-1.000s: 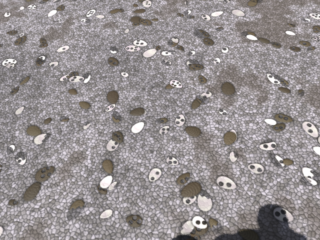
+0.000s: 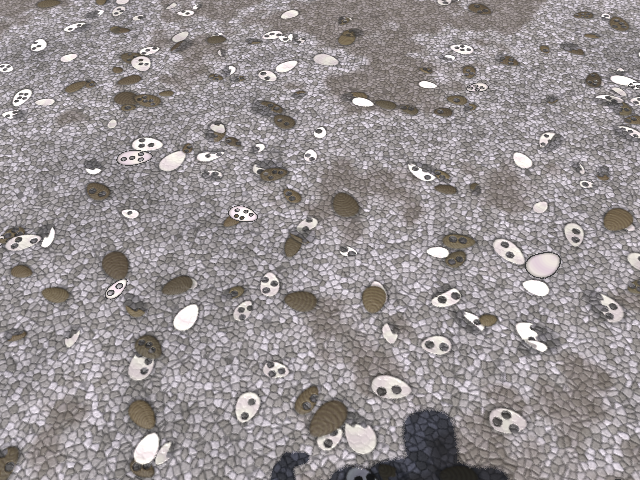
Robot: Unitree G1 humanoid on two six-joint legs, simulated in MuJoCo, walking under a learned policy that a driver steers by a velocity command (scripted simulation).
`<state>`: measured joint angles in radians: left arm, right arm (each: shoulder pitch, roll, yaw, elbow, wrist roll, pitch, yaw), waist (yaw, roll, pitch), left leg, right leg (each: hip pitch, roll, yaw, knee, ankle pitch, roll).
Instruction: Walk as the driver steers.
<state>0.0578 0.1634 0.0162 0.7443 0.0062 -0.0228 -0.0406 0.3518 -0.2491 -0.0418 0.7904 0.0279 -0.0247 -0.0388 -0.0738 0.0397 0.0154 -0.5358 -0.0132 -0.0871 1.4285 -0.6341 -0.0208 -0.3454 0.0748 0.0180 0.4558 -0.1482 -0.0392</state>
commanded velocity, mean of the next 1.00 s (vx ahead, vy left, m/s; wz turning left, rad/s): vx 0.27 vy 0.00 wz -0.01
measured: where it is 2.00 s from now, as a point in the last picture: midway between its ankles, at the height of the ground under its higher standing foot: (273, 306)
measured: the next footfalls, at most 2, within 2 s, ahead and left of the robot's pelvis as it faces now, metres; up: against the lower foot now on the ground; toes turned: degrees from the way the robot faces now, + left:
left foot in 0.16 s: +0.10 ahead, +0.17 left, +0.00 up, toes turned -2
left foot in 0.86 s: +0.48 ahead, +0.18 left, +0.00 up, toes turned +1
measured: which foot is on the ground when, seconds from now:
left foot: up 0.00-0.14, down 0.16-0.48, up 0.50-0.84, down 0.86-1.00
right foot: down 0.00-0.88, up 0.90-1.00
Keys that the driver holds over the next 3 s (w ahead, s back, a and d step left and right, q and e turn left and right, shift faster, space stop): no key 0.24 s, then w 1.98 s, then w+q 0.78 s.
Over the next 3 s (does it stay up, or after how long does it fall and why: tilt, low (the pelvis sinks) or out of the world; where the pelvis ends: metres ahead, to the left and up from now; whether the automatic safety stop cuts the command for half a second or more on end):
stays up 1.46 0.17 -0.01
